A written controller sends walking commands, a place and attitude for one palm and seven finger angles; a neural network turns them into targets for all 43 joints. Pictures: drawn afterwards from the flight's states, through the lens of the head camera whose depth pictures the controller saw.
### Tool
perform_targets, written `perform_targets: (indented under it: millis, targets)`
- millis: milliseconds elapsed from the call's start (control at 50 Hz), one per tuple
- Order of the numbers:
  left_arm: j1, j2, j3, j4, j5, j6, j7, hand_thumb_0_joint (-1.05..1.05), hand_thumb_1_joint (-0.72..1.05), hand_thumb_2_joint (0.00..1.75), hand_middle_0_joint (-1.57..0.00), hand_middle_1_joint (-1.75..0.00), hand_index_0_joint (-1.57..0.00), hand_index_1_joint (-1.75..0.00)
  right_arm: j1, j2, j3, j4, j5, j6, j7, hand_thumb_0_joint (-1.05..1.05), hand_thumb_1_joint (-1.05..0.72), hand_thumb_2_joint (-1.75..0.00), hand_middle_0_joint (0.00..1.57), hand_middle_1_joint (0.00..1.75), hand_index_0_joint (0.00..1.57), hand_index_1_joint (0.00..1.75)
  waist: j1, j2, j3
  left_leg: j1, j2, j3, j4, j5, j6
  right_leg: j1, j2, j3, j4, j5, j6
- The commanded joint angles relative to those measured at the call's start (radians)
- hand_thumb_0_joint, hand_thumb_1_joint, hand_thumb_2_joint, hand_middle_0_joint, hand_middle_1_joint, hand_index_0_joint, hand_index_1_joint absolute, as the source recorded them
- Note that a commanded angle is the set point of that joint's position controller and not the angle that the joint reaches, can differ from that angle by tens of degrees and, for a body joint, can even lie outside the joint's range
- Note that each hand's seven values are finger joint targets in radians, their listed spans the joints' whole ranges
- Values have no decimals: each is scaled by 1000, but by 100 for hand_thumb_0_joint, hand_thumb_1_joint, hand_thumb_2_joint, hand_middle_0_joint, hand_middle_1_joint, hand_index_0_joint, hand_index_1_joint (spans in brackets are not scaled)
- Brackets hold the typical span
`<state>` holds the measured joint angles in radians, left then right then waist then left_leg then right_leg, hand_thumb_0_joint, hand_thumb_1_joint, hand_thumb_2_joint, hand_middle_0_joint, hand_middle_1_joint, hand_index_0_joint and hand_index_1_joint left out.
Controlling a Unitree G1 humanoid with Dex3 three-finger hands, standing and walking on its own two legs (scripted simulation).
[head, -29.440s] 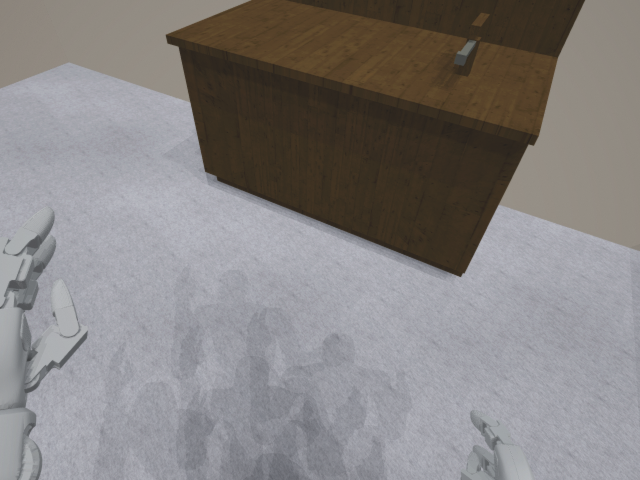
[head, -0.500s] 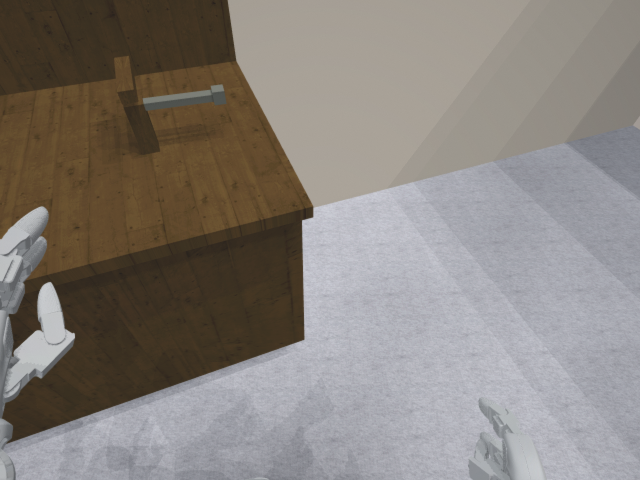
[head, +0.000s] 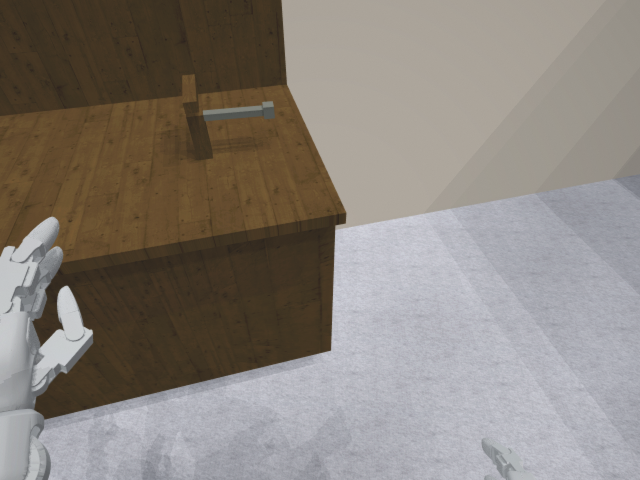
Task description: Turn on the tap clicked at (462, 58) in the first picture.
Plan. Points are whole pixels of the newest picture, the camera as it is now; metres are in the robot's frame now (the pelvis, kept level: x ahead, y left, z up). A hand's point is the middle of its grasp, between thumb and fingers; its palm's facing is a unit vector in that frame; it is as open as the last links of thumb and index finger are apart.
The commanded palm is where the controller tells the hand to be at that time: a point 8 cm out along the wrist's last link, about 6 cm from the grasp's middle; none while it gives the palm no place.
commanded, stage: stop stepping back and stand still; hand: left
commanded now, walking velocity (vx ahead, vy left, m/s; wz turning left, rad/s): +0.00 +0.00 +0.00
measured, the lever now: (268, 110) +0.85 +0.17 +0.06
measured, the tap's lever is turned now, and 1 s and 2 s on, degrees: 86 86 86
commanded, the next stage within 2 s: stand and check the lever's angle in 0.74 s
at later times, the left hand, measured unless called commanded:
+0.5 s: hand (89, 300) +0.25 +0.25 +0.16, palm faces +0.38 -0.85 -0.37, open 7.4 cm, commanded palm +0.19 +0.29 +0.18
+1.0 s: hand (73, 300) +0.25 +0.27 +0.16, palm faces +0.39 -0.85 -0.36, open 7.4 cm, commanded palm +0.20 +0.30 +0.18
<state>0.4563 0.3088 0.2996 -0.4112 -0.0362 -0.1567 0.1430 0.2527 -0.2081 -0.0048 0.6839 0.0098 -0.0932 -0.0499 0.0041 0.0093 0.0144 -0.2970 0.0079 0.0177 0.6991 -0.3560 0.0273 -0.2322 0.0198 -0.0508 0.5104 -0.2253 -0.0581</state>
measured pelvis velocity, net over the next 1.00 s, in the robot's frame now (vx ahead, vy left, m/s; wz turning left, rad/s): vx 0.03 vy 0.03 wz -0.02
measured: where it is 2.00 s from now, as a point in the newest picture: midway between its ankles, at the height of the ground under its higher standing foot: outside the picture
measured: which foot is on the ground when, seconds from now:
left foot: down 0.00-1.00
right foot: down 0.00-1.00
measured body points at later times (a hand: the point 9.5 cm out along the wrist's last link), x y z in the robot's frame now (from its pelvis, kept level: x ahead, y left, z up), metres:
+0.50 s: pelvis +0.03 +0.02 +0.01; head +0.04 +0.02 +0.45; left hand +0.22 +0.30 +0.18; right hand +0.21 -0.22 -0.07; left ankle +0.04 +0.13 -0.74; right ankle +0.04 -0.08 -0.74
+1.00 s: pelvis +0.03 +0.03 +0.01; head +0.03 +0.02 +0.46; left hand +0.22 +0.31 +0.18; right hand +0.20 -0.21 -0.07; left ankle +0.04 +0.13 -0.74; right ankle +0.04 -0.08 -0.74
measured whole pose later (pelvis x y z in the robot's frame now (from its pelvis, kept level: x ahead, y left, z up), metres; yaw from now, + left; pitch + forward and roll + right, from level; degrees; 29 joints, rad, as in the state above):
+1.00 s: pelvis +0.03 +0.03 +0.01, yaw -1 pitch -1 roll -1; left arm 0.47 0.34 0.30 -0.44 -0.05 -0.11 0.16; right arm 0.19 -0.20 0.00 0.62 0.01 -0.06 -0.07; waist 0.01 0.03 0.01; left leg -0.19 0.02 0.03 0.43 -0.22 0.01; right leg -0.16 0.03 -0.02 0.37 -0.19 -0.02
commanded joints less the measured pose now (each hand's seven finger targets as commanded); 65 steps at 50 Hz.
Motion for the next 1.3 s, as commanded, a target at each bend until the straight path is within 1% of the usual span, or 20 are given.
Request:
perform_targets:
  millis: [0,20,40,80,100,140,180,200,220,240,280,340,520,780,900,920,960,1000,1160,1280]
  targets:
    - [-127,214,122,-268,-15,-74,22,0,90,90,-20,-30,-20,-30,-157,-115,-43,-205,-11,-63,-20,0,-90,-90,20,30,20,30,-6,13,-39,166,56,-77,-292,1,33,-106,-133,196,-148,-226,3]
    - [-136,209,124,-275,-12,-73,24,0,90,90,-20,-30,-20,-30,-161,-130,-45,-212,-11,-61,-19,0,-90,-90,20,30,20,30,-3,86,-11,130,111,-171,-346,-43,55,-116,-70,160,-102,-210,28]
    - [-145,202,119,-289,-12,-72,25,0,90,90,-20,-30,-20,-30,-154,-143,-49,-223,-4,-57,-19,0,-90,-90,20,30,20,30,-1,128,-35,100,164,-244,-394,-53,68,-68,-29,105,-24,-120,48]
    - [-123,202,131,-249,7,-61,26,0,90,90,-20,-30,-20,-30,-162,-116,-33,-213,2,-59,-22,0,-90,-90,20,30,20,30,0,215,16,-99,174,-251,-509,-312,68,44,0,62,31,-112,66]
    - [-133,196,125,-247,14,-59,25,0,90,90,-20,-30,-20,-30,-165,-107,-29,-212,3,-62,-22,0,-90,-90,20,30,20,30,2,197,21,-136,164,-225,-496,-311,65,84,-3,61,13,-75,67]
    - [-124,184,112,-234,13,-56,21,0,90,90,-20,-30,-20,-30,-161,-107,-31,-216,3,-71,-20,0,-90,-90,20,30,20,30,0,96,4,-73,113,-159,-416,-172,39,71,-14,89,-85,-37,60]
    - [-90,176,106,-219,5,-51,20,0,90,90,-20,-30,-20,-30,-146,-113,-40,-215,-2,-74,-13,0,-90,-90,20,30,20,30,0,-24,-44,11,64,-86,-286,32,17,56,-62,173,-173,13,37]
    - [-90,176,101,-228,-1,-48,18,0,90,90,-20,-30,-20,-30,-143,-115,-45,-212,-3,-73,-9,0,-90,-90,20,30,20,30,-4,-46,-77,55,51,-59,-233,123,6,57,-94,210,-190,60,26]
    - [-88,182,104,-236,-6,-44,18,0,90,90,-20,-30,-20,-30,-142,-115,-47,-212,-3,-71,-6,0,-90,-90,20,30,20,30,-5,-51,-104,82,49,-49,-210,181,1,69,-116,223,-190,114,19]
    - [-90,180,99,-233,-8,-38,18,0,90,90,-20,-30,-20,-30,-148,-116,-48,-210,-2,-68,-6,0,-90,-90,20,30,20,30,-8,-20,-106,93,48,-45,-206,209,-4,67,-122,220,-181,153,16]
    - [-90,185,101,-242,-13,-31,19,0,90,90,-20,-30,-20,-30,-157,-116,-45,-216,-1,-60,-6,0,-90,-90,20,30,20,30,-5,-13,-113,117,57,-48,-230,249,-4,72,-108,192,-165,192,23]
    - [-99,218,129,-276,-14,-30,24,0,90,90,-20,-30,-20,-30,-176,-119,-43,-224,-2,-49,-14,0,-90,-90,20,30,20,30,1,48,-112,132,70,-68,-275,304,-2,84,-80,149,-144,201,33]
    - [-21,207,131,-275,-19,-29,25,0,90,90,-20,-30,-20,-30,-167,-120,-45,-240,-2,-33,-20,0,-90,-90,20,30,20,30,5,55,-145,147,81,-67,-302,388,-5,131,-56,111,-139,260,43]
    - [-53,206,117,-244,-19,-22,27,0,90,90,-20,-30,-20,-30,-175,-122,-42,-236,-4,-25,-29,0,-90,-90,20,30,20,30,5,50,-103,120,67,-62,-341,269,-9,100,-47,110,-178,177,47]
    - [-65,203,114,-252,-17,-23,27,0,90,90,-20,-30,-20,-30,-174,-121,-43,-234,-5,-23,-29,0,-90,-90,20,30,20,30,5,53,-117,126,60,-58,-342,256,-11,107,-46,115,-189,181,44]
    - [-63,205,115,-240,-18,-20,28,0,90,90,-20,-30,-20,-30,-174,-122,-42,-235,-5,-23,-30,0,-90,-90,20,30,20,30,5,34,-106,117,58,-58,-346,244,-11,104,-45,111,-195,170,47]
    - [-67,198,109,-230,-17,-19,26,0,90,90,-20,-30,-20,-30,-179,-117,-40,-234,-6,-20,-31,0,-90,-90,20,30,20,30,4,51,-89,111,56,-56,-357,196,-11,86,-44,117,-208,138,46]
    - [-65,201,114,-223,-17,-18,27,0,90,90,-20,-30,-20,-30,-176,-121,-41,-234,-6,-19,-30,0,-90,-90,20,30,20,30,5,26,-95,104,54,-60,-357,196,-10,98,-43,114,-210,138,46]
    - [-76,201,110,-245,-14,-20,27,0,90,90,-20,-30,-20,-30,-179,-118,-41,-236,-7,-20,-33,0,-90,-90,20,30,20,30,5,67,-96,101,53,-62,-369,186,-12,103,-38,104,-207,133,47]
    - [-65,200,113,-240,-14,-22,29,0,90,90,-20,-30,-20,-30,-176,-120,-42,-235,-6,-23,-33,0,-90,-90,20,30,20,30,7,44,-106,99,51,-63,-370,180,-13,109,-36,103,-207,136,49]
